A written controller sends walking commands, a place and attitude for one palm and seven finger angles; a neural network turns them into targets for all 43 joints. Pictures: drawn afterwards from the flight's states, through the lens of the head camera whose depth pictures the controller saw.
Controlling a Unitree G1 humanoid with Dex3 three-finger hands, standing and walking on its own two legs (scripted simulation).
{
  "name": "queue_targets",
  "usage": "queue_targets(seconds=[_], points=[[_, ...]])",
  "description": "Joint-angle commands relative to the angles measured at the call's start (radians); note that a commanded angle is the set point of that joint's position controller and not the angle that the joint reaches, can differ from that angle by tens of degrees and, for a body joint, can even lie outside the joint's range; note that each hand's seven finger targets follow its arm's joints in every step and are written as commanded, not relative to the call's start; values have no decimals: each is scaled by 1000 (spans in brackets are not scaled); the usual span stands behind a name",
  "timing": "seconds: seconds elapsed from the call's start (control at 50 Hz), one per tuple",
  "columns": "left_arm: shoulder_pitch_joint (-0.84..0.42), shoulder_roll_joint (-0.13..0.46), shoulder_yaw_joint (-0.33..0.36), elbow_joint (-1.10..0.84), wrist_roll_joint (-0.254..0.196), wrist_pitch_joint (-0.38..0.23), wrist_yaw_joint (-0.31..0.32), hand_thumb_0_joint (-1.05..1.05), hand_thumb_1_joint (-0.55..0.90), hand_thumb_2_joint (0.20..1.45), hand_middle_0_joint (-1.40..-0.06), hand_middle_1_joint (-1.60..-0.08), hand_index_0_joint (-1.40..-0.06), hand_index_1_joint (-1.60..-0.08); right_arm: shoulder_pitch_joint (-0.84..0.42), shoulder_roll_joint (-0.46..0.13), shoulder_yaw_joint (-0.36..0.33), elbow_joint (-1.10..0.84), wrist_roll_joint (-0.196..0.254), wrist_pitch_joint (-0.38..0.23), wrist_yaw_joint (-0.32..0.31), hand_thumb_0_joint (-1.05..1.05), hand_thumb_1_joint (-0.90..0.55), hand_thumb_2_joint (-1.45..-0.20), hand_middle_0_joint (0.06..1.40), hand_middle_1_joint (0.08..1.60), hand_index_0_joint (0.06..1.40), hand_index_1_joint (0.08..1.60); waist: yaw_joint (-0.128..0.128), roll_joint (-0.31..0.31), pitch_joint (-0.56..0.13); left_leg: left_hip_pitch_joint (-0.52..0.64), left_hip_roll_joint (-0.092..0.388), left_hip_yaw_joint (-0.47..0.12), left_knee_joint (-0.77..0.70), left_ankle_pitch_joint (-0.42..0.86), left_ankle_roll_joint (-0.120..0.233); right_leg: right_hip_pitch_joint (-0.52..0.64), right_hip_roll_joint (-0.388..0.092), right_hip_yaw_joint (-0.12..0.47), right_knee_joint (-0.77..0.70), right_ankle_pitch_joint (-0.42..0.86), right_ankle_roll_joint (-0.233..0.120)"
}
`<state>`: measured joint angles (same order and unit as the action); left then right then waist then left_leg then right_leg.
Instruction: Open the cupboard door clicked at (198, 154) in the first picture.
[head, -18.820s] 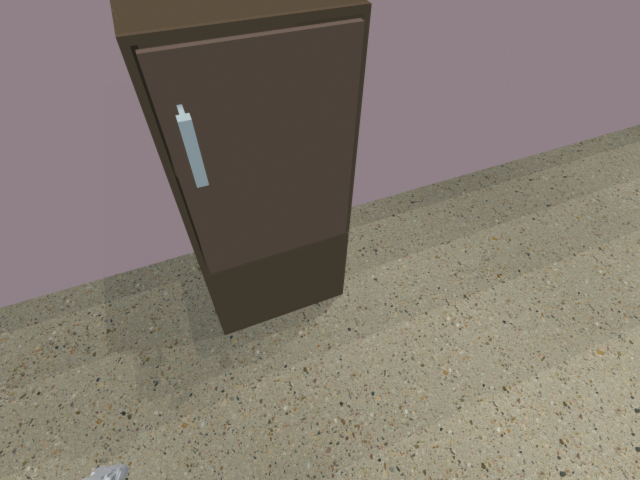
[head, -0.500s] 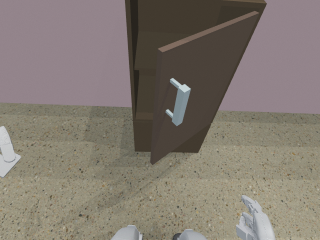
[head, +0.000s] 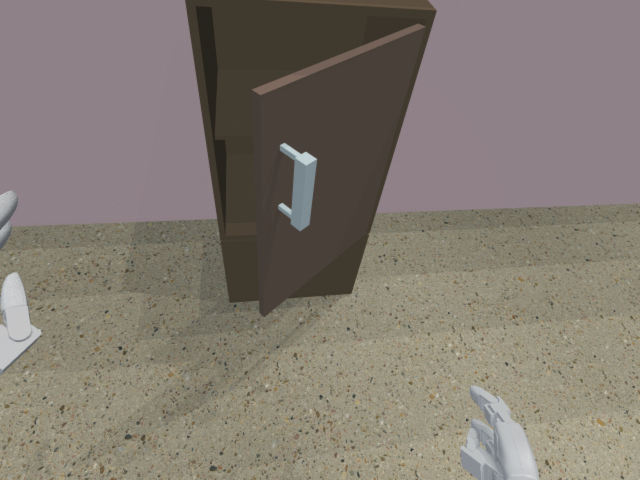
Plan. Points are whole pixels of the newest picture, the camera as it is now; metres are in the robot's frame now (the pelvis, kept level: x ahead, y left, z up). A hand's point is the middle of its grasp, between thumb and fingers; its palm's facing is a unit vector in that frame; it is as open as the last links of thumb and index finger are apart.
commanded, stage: stop stepping back and stand still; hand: left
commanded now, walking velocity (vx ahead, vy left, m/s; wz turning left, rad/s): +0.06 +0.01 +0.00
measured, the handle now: (293, 187) +0.55 +0.07 +0.03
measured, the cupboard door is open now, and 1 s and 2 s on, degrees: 39 39 39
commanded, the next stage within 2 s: let the arm hang, fingers relaxed in 1.18 s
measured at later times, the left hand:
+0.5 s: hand out of the picture +0.15 +0.27 +0.16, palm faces +0.45 -0.78 -0.44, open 7.4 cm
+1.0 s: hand out of the picture +0.13 +0.30 +0.15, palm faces +0.45 -0.78 -0.43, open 7.4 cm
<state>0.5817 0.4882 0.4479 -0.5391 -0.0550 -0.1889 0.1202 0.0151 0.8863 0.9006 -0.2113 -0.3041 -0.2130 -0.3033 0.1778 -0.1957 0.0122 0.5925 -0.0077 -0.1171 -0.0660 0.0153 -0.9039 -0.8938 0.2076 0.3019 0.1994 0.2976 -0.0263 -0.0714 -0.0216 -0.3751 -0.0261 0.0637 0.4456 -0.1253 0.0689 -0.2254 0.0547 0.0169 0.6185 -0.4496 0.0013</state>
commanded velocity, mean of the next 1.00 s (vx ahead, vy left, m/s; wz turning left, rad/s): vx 0.05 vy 0.01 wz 0.00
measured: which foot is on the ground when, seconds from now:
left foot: down 0.00-0.16, up 0.18-0.34, down 0.36-1.00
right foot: down 0.00-1.00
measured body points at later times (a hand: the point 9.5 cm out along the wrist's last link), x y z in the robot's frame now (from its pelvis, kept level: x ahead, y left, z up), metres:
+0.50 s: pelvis -0.04 +0.01 +0.00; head -0.05 +0.02 +0.45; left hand +0.12 +0.31 +0.18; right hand +0.10 -0.23 -0.08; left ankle -0.04 +0.12 -0.74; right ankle -0.05 -0.09 -0.74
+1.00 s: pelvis -0.06 +0.03 +0.01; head -0.06 +0.04 +0.46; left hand +0.10 +0.34 +0.17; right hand +0.11 -0.20 -0.07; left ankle -0.04 +0.12 -0.74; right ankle -0.05 -0.09 -0.74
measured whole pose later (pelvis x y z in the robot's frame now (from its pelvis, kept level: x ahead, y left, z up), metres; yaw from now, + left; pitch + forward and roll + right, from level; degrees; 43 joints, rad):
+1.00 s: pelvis -0.06 +0.03 +0.01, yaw +2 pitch +0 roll -1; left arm 0.54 0.38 0.38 -0.42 -0.03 -0.20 0.15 0.02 0.89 0.90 -0.21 -0.30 -0.21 -0.30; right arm 0.22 -0.20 0.01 0.62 -0.01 -0.14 -0.08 0.02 -0.90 -0.89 0.21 0.30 0.20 0.30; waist 0.00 -0.01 0.00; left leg -0.24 -0.01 0.04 0.43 -0.19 0.04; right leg -0.18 0.01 -0.04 0.38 -0.19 0.00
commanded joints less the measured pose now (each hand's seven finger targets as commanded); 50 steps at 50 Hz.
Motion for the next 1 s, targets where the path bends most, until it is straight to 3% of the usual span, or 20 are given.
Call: queue_targets(seconds=[0.0, 0.04, 0.06, 0.08, 0.1, 0.12, 0.14, 0.16, 0.2, 0.28, 0.34, 0.36, 0.38, 0.42, 0.5, 0.6, 0.68, 0.78, 0.88, 0.98], points=[[49, 124, 116, -205, -9, -44, 41, 0, 900, 900, -200, -300, -200, -300, -42, -142, -44, -134, -9, -86, -12, 0, -900, -900, 200, 300, 200, 300, 28, 264, -121, 127, 219, -274, -287, -194, 19, 17, -10, -22, -18, -19, -2], [64, 121, 118, -188, -5, -34, 48, 0, 900, 900, -200, -300, -200, -300, -62, -151, -44, -148, -7, -74, -18, 0, -900, -900, 200, 300, 200, 300, 24, 269, -55, -75, 181, -231, -344, -468, -22, 160, 8, -74, -119, 35, -13], [60, 150, 143, -182, -2, -35, 49, 0, 900, 900, -200, -300, -200, -300, -73, -156, -46, -152, -9, -65, -22, 0, -900, -900, 200, 300, 200, 300, 22, 264, -46, -124, 153, -201, -316, -493, -38, 203, -1, -74, -177, 60, -19], [58, 129, 125, -160, 2, -37, 47, 0, 900, 900, -200, -300, -200, -300, -68, -146, -46, -154, -8, -56, -22, 0, -900, -900, 200, 300, 200, 300, 14, 202, -31, -115, 115, -159, -234, -451, -56, 180, -31, -48, -252, 42, -30], [48, 132, 126, -135, 3, -38, 45, 0, 900, 900, -200, -300, -200, -300, -61, -144, -52, -149, -11, -47, -19, 0, -900, -900, 200, 300, 200, 300, 9, 123, -30, -34, 65, -101, -87, -364, -77, 64, -95, 21, -352, -27, -58], [16, 129, 113, -139, 5, -44, 43, 0, 900, 900, -200, -300, -200, -300, -50, -147, -61, -136, -10, -45, -18, 0, -900, -900, 200, 300, 200, 300, 9, 2, -33, 91, 11, -65, 136, -268, -92, -145, -202, 183, -466, -210, -102], [-3, 125, 110, -134, 6, -43, 46, 0, 900, 900, -200, -300, -200, -300, -36, -146, -67, -117, -8, -41, -19, 0, -900, -900, 200, 300, 200, 300, 15, -93, -9, 107, 10, -85, 340, -203, -90, -276, -311, 339, -532, -295, -154], [-50, 120, 104, -144, 9, -43, 50, 0, 900, 900, -200, -300, -200, -300, -27, -150, -68, -102, -9, -41, -15, 0, -900, -900, 200, 300, 200, 300, 14, -99, 2, 42, 18, -95, 450, -201, -86, -264, -351, 379, -520, -240, -186], [-151, 87, 53, -76, 26, -52, 56, 0, 900, 900, -200, -300, -200, -300, -11, -137, -49, -79, -3, -49, -19, 0, -900, -900, 200, 300, 200, 300, -5, -7, 27, -22, 62, -87, 385, -213, -71, -172, -308, 246, -429, -99, -144], [-246, 86, 19, -59, 45, -66, 63, 0, 900, 900, -200, -300, -200, -300, -25, -141, -49, -63, 0, -88, -40, 0, -900, -900, 200, 300, 200, 300, 13, 52, 52, 117, 47, -31, 76, -206, -34, -136, -243, 179, -365, -65, -99], [-174, 105, 62, -111, 35, -82, 60, 0, 900, 900, -200, -300, -200, -300, -30, -149, -51, -86, 0, -98, -33, 0, -900, -900, 200, 300, 200, 300, 31, 115, 7, 154, 91, -85, -18, -57, -18, -17, -148, 116, -249, 218, -47], [-120, 134, 100, -102, 31, -86, 58, 0, 900, 900, -200, -300, -200, -300, -23, -144, -52, -79, 0, -97, -32, 0, -900, -900, 200, 300, 200, 300, 31, 144, -28, 162, 101, -94, -29, -38, -20, -2, -136, 95, -230, 245, -38], [-95, 115, 96, -124, 31, -88, 54, 0, 900, 900, -200, -300, -200, -300, -18, -127, -36, -83, -3, -91, -27, 0, -900, -900, 200, 300, 200, 300, 25, 188, -32, 147, 113, -125, -59, 18, -16, 23, -104, 40, -174, 293, -29], [-93, 106, 94, -123, 29, -92, 50, 0, 900, 900, -200, -300, -200, -300, -29, -131, -37, -91, 0, -92, -21, 0, -900, -900, 200, 300, 200, 300, 28, 166, -43, 118, 151, -166, -66, 109, -9, 60, -70, 1, -131, 356, -8], [-55, 77, 78, -77, 19, -91, 44, 0, 900, 900, -200, -300, -200, -300, -24, -135, -41, -96, 4, -97, -12, 0, -900, -900, 200, 300, 200, 300, 24, 137, -56, 106, 122, -114, -42, 95, -35, 92, -85, 30, -171, 424, -13], [-51, 67, 69, -48, 15, -82, 39, 0, 900, 900, -200, -300, -200, -300, -32, -131, -39, -99, 3, -86, -7, 0, -900, -900, 200, 300, 200, 300, 21, 112, -38, 109, 96, -92, -52, -23, -46, 55, -94, 57, -244, 360, -13], [-96, 76, 67, -82, 19, -80, 40, 0, 900, 900, -200, -300, -200, -300, -42, -129, -38, -105, 1, -84, -14, 0, -900, -900, 200, 300, 200, 300, 24, 116, -58, 130, 92, -96, -80, -32, -48, 66, -85, 41, -261, 351, -6], [-120, 76, 59, -118, 24, -77, 45, 0, 900, 900, -200, -300, -200, -300, -48, -131, -38, -115, 0, -86, -20, 0, -900, -900, 200, 300, 200, 300, 28, 176, -64, 136, 91, -103, -111, -3, -54, 92, -72, 12, -256, 365, 1], [-97, 68, 56, -110, 23, -74, 45, 0, 900, 900, -200, -300, -200, -300, -44, -135, -41, -119, 2, -83, -20, 0, -900, -900, 200, 300, 200, 300, 30, 167, -60, 119, 91, -114, -131, 1, -64, 108, -65, -6, -264, 354, 5], [-87, 61, 53, -78, 23, -74, 44, 0, 900, 900, -200, -300, -200, -300, -49, -136, -42, -122, 3, -77, -21, 0, -900, -900, 200, 300, 200, 300, 29, 155, -27, 88, 89, -116, -155, -95, -65, 95, -65, -3, -293, 299, 6]])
